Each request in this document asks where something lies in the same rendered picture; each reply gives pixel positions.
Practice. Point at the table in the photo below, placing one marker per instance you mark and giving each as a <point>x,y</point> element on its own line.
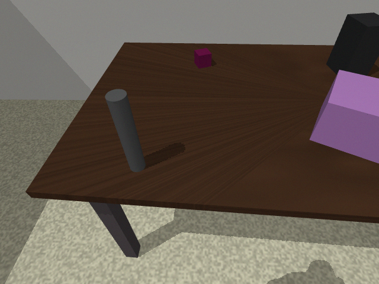
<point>232,137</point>

